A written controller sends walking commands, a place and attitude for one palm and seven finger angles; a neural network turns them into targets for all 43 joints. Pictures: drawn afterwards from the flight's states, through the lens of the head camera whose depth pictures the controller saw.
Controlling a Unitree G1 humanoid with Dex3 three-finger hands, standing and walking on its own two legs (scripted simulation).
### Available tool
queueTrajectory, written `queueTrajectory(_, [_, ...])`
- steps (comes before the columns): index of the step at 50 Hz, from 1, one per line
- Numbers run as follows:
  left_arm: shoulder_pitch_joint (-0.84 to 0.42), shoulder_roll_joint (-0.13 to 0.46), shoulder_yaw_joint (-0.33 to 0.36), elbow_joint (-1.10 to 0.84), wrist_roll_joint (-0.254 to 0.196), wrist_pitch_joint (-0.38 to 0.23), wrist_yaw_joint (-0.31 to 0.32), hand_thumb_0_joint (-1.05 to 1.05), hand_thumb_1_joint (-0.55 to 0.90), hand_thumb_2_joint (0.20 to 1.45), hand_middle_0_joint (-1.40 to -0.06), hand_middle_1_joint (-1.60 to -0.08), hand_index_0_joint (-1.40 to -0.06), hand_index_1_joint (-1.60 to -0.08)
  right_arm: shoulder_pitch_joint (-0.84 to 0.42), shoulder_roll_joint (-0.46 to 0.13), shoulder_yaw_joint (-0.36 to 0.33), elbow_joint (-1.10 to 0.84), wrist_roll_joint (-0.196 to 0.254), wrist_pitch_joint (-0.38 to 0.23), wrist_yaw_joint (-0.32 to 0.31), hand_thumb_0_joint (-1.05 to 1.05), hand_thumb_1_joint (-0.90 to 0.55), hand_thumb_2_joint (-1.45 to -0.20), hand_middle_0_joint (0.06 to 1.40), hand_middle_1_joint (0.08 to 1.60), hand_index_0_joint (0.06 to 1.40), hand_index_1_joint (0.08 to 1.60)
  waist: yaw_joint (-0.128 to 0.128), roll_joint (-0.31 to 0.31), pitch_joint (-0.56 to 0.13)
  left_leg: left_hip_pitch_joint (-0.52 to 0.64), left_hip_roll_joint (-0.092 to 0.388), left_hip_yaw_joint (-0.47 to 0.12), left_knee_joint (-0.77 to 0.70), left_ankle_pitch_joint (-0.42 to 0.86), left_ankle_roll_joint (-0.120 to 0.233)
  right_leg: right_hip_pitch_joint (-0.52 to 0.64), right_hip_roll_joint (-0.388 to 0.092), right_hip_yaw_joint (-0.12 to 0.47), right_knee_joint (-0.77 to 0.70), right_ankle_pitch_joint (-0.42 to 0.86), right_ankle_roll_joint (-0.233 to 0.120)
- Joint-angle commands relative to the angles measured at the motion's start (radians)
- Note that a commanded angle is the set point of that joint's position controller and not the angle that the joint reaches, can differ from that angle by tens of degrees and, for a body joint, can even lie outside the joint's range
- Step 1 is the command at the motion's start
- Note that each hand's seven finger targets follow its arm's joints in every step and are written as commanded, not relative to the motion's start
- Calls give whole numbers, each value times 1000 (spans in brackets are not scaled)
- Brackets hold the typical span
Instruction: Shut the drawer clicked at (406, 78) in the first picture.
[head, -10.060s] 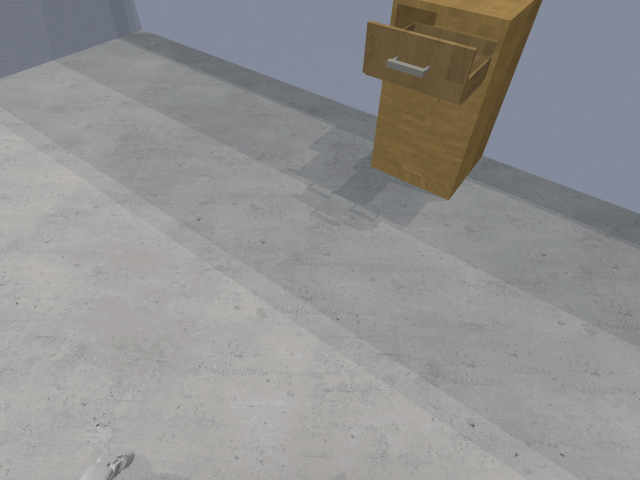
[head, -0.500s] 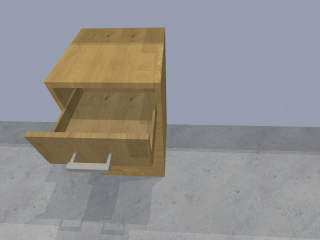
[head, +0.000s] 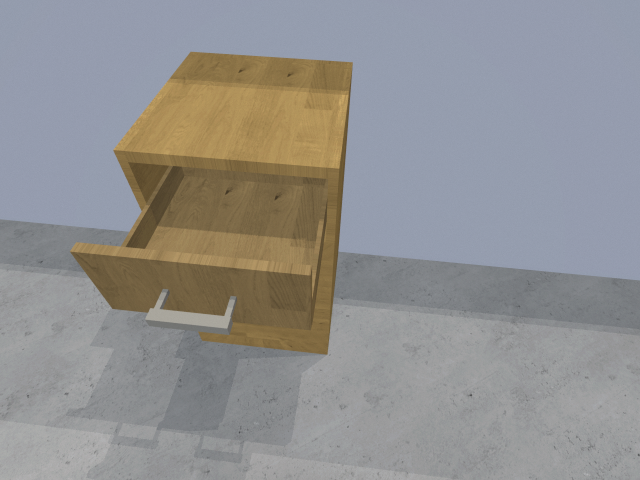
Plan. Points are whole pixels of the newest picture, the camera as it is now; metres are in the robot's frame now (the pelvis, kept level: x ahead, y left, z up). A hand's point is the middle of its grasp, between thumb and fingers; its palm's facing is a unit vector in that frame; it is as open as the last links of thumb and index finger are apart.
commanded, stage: come to a stop and stand still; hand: left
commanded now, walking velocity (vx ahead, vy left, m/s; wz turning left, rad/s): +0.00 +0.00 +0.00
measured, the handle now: (193, 310) +0.39 +0.24 -0.10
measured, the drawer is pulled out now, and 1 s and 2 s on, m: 0.23 0.23 0.23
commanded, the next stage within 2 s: look again from close up in 0.88 s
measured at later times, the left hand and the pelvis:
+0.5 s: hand out of the picture -0.01 +0.21 -0.18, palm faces +0.00 -0.99 -0.16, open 7.4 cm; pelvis +0.00 +0.05 +0.00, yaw -2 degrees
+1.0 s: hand out of the picture -0.01 +0.22 -0.18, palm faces +0.00 -0.99 -0.16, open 7.4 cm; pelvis +0.01 +0.07 +0.00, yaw -2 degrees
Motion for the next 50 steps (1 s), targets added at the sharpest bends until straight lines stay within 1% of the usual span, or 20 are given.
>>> queueTrajectory(1, [38,106,23,-26,-6,-22,6,0,900,900,-200,-300,-200,-300,61,-84,-15,-4,0,-18,-4,0,-900,-900,200,300,200,300,-8,-24,23,-37,64,-85,-76,104,35,-2,-151,172,-81,112,14])
queueTrajectory(3, [49,96,21,-20,-6,-21,7,0,900,900,-200,-300,-200,-300,68,-78,-12,7,2,-23,-7,0,-900,-900,200,300,200,300,-4,-8,8,-31,71,-87,-84,132,37,14,-146,160,-58,154,12])
queueTrajectory(5, [65,88,19,-8,-7,-20,8,0,900,900,-200,-300,-200,-300,72,-73,-10,18,3,-26,-9,0,-900,-900,200,300,200,300,-1,-16,12,-31,73,-89,-87,148,40,16,-149,154,-42,178,12])
queueTrajectory(9, [80,69,16,4,-5,-14,9,0,900,900,-200,-300,-200,-300,83,-63,-7,35,4,-29,-12,0,-900,-900,200,300,200,300,2,-8,45,-43,80,-92,-102,162,44,-1,-145,140,-25,164,16])
queueTrajectory(11, [89,60,15,12,-5,-13,11,0,900,900,-200,-300,-200,-300,94,-56,-7,42,5,-31,-13,0,-900,-900,200,300,200,300,2,-9,45,-40,81,-92,-109,164,47,-4,-144,138,-17,159,18])
queueTrajectory(12, [91,62,13,12,-4,-10,10,0,900,900,-200,-300,-200,-300,96,-56,-6,47,6,-32,-13,0,-900,-900,200,300,200,300,3,7,43,-36,85,-92,-114,180,49,-3,-142,133,-14,155,20])
queueTrajectory(14, [99,51,12,18,-4,-9,12,0,900,900,-200,-300,-200,-300,102,-51,-6,49,6,-32,-14,0,-900,-900,200,300,200,300,3,-5,50,-35,85,-94,-116,178,51,-12,-141,131,-9,148,23])
queueTrajectory(16, [103,45,12,23,-4,-8,12,0,900,900,-200,-300,-200,-300,107,-49,-5,53,6,-33,-16,0,-900,-900,200,300,200,300,2,-3,50,-32,85,-95,-121,180,52,-13,-141,130,-4,146,24])
queueTrajectory(18, [109,42,11,25,-3,-6,13,0,900,900,-200,-300,-200,-300,109,-48,-6,55,6,-36,-18,0,-900,-900,200,300,200,300,2,4,41,-15,88,-93,-118,232,54,-12,-138,124,4,160,28])
queueTrajectory(19, [112,39,10,28,-4,-5,13,0,900,900,-200,-300,-200,-300,114,-49,-5,55,6,-35,-19,0,-900,-900,200,300,200,300,0,5,43,-14,90,-93,-120,235,54,-15,-138,122,9,155,29])
queueTrajectory(23, [117,30,8,32,-2,-2,13,0,900,900,-200,-300,-200,-300,117,-46,-6,55,7,-35,-19,0,-900,-900,200,300,200,300,0,-4,74,-25,90,-98,-136,223,55,-35,-135,122,12,132,33])
queueTrajectory(27, [126,26,7,35,-1,1,13,0,900,900,-200,-300,-200,-300,122,-46,-5,54,8,-35,-19,0,-900,-900,200,300,200,300,0,7,77,-22,91,-99,-146,231,57,-39,-134,118,17,122,39])
queueTrajectory(30, [131,19,8,39,-1,1,14,0,900,900,-200,-300,-200,-300,125,-45,-5,54,8,-36,-21,0,-900,-900,200,300,200,300,-1,-8,76,-13,89,-96,-138,263,56,-38,-136,118,23,136,40])
queueTrajectory(35, [136,14,10,41,-2,3,15,0,900,900,-200,-300,-200,-300,132,-46,-6,52,8,-37,-25,0,-900,-900,200,300,200,300,-3,4,58,21,88,-93,-125,349,55,-34,-135,111,36,158,41])
queueTrajectory(37, [135,16,10,41,-2,4,15,0,900,900,-200,-300,-200,-300,135,-48,-6,53,9,-35,-26,0,-900,-900,200,300,200,300,-4,-4,60,23,88,-95,-127,359,55,-33,-134,113,36,153,42])
queueTrajectory(40, [136,10,12,44,-2,6,16,0,900,900,-200,-300,-200,-300,140,-47,-5,54,8,-35,-28,0,-900,-900,200,300,200,300,-4,6,67,24,89,-94,-129,371,51,-34,-133,109,41,146,44])
queueTrajectory(42, [134,12,11,46,-2,7,16,0,900,900,-200,-300,-200,-300,142,-45,-6,55,9,-33,-27,0,-900,-900,200,300,200,300,-4,3,77,14,89,-97,-138,344,52,-38,-131,111,37,129,45])
queueTrajectory(43, [134,9,11,47,-2,9,15,0,900,900,-200,-300,-200,-300,144,-47,-5,54,8,-33,-27,0,-900,-900,200,300,200,300,-4,15,86,12,91,-96,-143,341,49,-44,-131,107,41,119,47])
queueTrajectory(45, [135,5,12,47,-2,10,16,0,900,900,-200,-300,-200,-300,147,-43,-4,56,8,-32,-29,0,-900,-900,200,300,200,300,-4,7,88,9,91,-99,-146,338,48,-42,-131,108,40,115,46])
queueTrajectory(50, [136,2,13,50,-1,10,15,0,900,900,-200,-300,-200,-300,150,-38,-3,56,9,-32,-27,0,-900,-900,200,300,200,300,-1,-4,97,-7,87,-102,-155,274,50,-38,-135,112,31,112,45])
